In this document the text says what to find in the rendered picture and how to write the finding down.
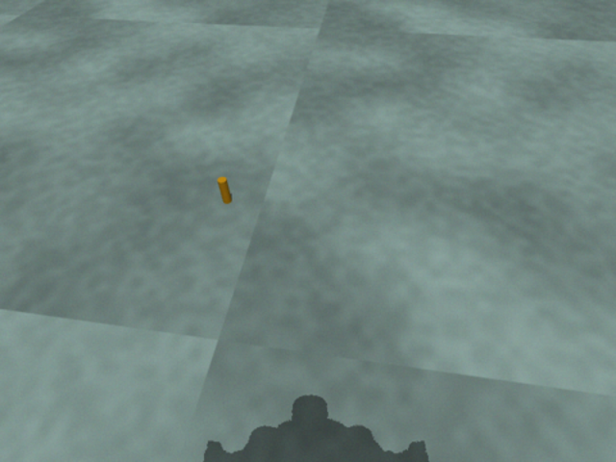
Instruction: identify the can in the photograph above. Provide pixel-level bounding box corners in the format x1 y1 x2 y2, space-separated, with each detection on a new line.
218 177 232 204

